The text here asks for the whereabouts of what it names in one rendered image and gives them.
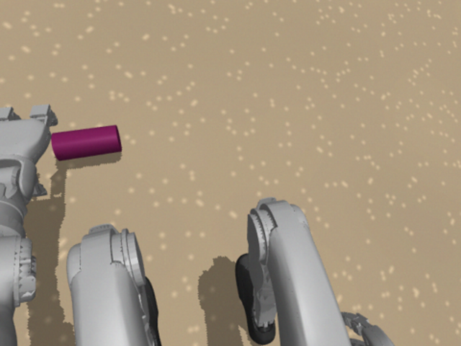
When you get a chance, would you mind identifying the left robot hand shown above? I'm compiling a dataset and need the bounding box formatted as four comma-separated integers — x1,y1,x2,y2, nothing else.
0,105,58,197

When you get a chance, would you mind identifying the can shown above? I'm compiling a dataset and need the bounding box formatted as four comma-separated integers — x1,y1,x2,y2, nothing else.
51,125,122,161

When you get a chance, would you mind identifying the right robot hand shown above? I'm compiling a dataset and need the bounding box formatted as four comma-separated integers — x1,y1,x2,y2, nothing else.
341,312,395,346

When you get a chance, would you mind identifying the left robot arm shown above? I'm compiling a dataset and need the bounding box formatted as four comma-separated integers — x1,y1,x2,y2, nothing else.
0,154,37,346

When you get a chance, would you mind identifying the left robot foot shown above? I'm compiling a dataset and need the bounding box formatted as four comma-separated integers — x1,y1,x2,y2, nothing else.
144,277,161,346

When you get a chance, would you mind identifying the right robot foot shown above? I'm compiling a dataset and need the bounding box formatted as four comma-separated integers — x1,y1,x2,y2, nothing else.
236,253,276,345

